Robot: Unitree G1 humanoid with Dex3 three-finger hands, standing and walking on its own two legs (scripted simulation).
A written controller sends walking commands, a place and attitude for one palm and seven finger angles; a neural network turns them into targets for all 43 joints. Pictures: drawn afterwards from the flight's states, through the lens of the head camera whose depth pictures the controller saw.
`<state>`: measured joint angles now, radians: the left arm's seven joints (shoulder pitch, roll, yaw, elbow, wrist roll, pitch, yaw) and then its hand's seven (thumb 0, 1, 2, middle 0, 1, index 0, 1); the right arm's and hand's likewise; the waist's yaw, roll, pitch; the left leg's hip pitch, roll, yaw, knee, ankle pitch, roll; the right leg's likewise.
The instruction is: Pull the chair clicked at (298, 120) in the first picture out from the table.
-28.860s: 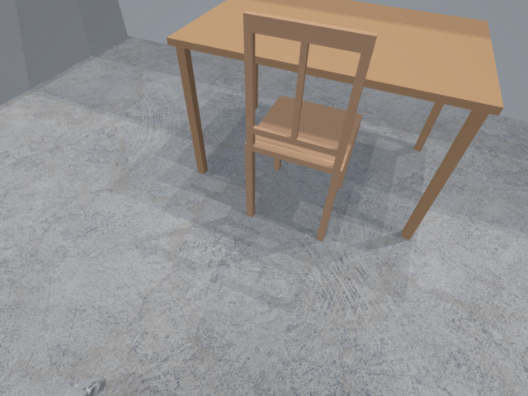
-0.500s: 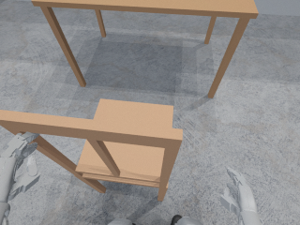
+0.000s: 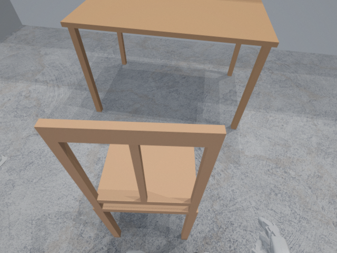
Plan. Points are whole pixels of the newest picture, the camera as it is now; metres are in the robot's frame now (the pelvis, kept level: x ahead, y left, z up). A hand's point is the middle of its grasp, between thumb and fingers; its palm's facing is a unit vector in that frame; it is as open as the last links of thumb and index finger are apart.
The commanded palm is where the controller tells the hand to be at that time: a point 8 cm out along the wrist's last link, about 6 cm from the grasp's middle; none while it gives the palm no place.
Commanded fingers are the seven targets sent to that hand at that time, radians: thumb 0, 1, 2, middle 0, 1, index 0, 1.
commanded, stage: step back with the hand held close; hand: left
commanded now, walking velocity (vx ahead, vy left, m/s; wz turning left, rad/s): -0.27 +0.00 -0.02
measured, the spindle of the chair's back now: (140, 176) +0.32 +0.11 -0.06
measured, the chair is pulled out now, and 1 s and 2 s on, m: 0.69 0.69 0.69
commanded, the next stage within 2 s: stop stepping back and stand still in 0.26 s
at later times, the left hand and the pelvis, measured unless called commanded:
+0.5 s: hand out of the picture +0.09 +0.30 +0.21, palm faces +0.49 -0.68 -0.54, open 7.4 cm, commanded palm +0.04 +0.32 +0.19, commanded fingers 0.00 0.90 0.90 -0.20 -0.30 -0.20 -0.30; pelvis -0.11 +0.03 -0.01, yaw -1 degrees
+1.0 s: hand out of the picture -0.01 +0.27 +0.20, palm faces +0.29 -0.74 -0.60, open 7.4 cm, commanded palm -0.07 +0.32 +0.19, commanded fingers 0.00 0.90 0.90 -0.20 -0.30 -0.20 -0.30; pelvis -0.22 +0.03 +0.00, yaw -3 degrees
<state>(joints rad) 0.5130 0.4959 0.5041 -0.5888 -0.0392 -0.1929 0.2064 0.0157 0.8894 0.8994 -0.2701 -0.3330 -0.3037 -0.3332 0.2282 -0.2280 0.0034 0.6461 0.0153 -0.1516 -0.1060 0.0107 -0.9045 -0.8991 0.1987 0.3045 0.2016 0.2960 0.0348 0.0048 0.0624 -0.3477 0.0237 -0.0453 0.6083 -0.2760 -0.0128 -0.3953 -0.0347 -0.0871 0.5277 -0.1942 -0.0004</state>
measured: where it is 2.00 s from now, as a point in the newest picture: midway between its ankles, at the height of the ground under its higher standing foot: outside the picture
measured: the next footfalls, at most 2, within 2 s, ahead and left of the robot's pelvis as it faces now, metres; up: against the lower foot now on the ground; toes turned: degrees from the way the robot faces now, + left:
right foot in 0.56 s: -0.19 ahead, -0.12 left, +0.00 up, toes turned -6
left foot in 0.76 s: -0.07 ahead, +0.11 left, +0.00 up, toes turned -3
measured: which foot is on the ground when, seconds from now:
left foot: down 0.00-0.58, up 0.60-0.74, down 0.76-1.00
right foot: down 0.00-0.28, up 0.30-0.54, down 0.56-0.78, up 0.80-1.00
